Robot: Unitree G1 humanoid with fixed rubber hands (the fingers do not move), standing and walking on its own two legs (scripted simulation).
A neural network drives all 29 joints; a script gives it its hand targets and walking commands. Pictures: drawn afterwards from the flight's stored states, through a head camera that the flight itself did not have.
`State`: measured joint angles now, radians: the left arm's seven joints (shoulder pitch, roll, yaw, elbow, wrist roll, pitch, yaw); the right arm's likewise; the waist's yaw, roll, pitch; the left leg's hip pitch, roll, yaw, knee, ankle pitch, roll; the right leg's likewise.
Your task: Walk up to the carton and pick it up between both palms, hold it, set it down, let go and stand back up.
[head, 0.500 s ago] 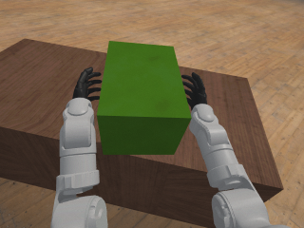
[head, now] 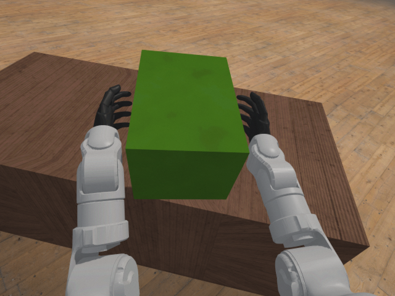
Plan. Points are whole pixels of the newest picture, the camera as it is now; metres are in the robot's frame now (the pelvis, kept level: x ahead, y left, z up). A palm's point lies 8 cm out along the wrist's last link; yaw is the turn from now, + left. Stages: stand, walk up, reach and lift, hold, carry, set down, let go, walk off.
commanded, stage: hold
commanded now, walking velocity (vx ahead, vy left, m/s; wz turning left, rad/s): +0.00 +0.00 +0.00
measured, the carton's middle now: (183, 123) +0.43 +0.01 +0.14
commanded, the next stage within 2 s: set down in 0.68 s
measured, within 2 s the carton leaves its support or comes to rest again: neither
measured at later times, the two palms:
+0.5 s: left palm (107, 126) +0.36 +0.15 +0.18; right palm (257, 131) +0.36 -0.14 +0.17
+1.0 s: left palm (108, 119) +0.36 +0.15 +0.20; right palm (261, 126) +0.36 -0.14 +0.19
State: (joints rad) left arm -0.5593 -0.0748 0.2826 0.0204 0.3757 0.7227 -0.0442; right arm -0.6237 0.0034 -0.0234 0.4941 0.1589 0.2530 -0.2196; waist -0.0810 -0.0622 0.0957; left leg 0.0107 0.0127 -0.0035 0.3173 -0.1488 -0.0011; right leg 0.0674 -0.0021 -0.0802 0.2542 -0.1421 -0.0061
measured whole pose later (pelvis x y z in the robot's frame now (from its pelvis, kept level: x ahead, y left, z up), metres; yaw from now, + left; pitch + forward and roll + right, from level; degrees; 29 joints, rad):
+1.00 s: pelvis +0.00 +0.00 +0.00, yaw +0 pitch -10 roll +0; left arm -0.62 -0.09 0.32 0.18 0.39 0.56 -0.05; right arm -0.64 0.05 -0.17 0.56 0.01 0.12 -0.16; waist -0.06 -0.06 0.06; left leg 0.00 0.00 0.01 0.31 -0.14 0.01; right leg 0.04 -0.01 -0.07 0.28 -0.15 0.00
